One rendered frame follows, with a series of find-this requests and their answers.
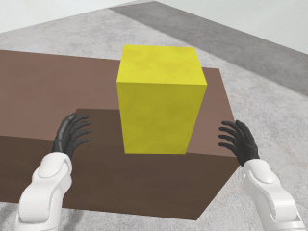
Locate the left robot hand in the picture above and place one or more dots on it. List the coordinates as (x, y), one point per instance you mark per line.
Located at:
(65, 141)

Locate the carton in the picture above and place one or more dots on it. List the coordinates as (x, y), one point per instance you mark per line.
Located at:
(160, 90)

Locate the pedestal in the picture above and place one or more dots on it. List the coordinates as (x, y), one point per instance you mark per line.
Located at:
(38, 91)

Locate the left robot forearm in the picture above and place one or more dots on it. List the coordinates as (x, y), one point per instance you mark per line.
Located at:
(40, 205)

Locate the right robot hand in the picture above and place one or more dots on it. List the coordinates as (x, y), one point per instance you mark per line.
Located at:
(244, 147)

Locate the right robot forearm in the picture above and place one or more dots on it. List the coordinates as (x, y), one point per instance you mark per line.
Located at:
(275, 206)

